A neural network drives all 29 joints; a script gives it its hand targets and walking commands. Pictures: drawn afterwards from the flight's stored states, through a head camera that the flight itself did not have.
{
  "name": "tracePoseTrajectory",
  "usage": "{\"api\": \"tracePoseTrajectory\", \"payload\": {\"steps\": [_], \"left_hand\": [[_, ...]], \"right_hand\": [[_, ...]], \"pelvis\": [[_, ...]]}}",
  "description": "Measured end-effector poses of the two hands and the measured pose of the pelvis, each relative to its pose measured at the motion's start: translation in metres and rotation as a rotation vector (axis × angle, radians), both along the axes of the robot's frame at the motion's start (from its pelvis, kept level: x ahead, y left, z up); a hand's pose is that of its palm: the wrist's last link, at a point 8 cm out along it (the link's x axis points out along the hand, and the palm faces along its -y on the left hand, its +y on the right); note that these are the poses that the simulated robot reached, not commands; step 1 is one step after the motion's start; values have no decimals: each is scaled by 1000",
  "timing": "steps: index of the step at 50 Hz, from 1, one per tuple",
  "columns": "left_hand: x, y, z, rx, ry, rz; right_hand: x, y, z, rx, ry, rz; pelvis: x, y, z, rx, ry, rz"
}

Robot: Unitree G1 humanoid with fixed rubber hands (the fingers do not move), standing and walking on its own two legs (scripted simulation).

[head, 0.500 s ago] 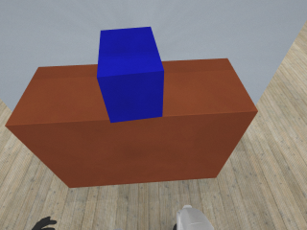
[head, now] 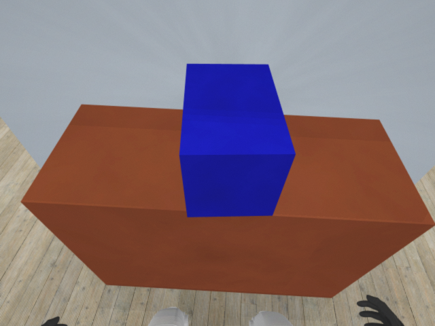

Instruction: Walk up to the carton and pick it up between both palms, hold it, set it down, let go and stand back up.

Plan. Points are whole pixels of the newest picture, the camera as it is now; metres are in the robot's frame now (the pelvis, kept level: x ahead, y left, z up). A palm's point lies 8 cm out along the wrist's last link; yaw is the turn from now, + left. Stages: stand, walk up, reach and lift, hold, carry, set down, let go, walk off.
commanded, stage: walk up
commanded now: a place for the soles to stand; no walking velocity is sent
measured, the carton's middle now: (229, 138) +0.50 -0.01 +0.05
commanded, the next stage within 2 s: reach and lift in 1.40 s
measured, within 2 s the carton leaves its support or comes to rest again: neither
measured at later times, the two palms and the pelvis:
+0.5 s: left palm out of the picture +0.14 +0.30 -0.06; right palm out of the picture +0.14 -0.30 -0.06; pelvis +0.04 +0.00 +0.05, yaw -1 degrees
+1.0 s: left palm out of the picture +0.13 +0.28 -0.05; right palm out of the picture +0.09 -0.28 -0.05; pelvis +0.03 +0.00 +0.07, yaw -3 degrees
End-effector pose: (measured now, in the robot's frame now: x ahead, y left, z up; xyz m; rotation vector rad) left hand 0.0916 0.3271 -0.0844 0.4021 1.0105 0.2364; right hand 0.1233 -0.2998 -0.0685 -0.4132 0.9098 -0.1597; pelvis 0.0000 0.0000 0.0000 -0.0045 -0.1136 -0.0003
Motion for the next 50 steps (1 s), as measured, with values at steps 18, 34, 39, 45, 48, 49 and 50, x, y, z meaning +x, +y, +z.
{"api": "tracePoseTrajectory", "payload": {"steps": [18, 34, 39, 45, 48, 49, 50], "left_hand": [[53, -28, 17, -88, 91, 20], [44, -34, 29, -95, 181, 46], [44, -39, 31, -106, 182, 43], [44, -44, 34, -118, 178, 35], [44, -44, 35, -120, 175, 30], [44, -44, 36, -121, 174, 30], [43, -44, 36, -122, 173, 29]], "right_hand": [[46, 4, 11, 60, 105, -90], [-23, 0, 7, 89, 289, -212], [-35, 5, 8, 106, 308, -228], [-40, 12, 11, 123, 306, -238], [-39, 14, 13, 127, 296, -235], [-38, 15, 13, 127, 292, -234], [-38, 15, 14, 128, 288, -233]], "pelvis": [[39, 3, 41, 8, 33, -16], [36, 2, 62, 11, 29, -31], [34, 2, 66, 11, 30, -38], [31, 3, 71, 11, 34, -46], [29, 4, 72, 11, 37, -49], [28, 4, 73, 11, 37, -50], [27, 5, 73, 10, 38, -51]]}}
